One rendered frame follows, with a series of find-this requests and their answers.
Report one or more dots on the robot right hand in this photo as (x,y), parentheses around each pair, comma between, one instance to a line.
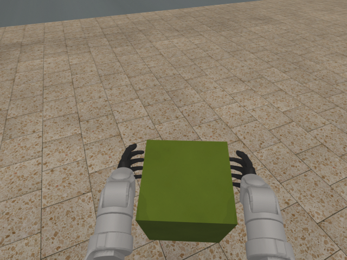
(247,166)

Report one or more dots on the right robot forearm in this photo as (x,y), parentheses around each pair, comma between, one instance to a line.
(265,228)

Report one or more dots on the robot left hand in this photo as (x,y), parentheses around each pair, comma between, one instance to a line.
(126,160)

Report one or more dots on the left robot forearm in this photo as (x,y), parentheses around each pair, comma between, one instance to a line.
(112,239)

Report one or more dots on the carton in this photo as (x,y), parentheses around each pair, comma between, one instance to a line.
(186,191)

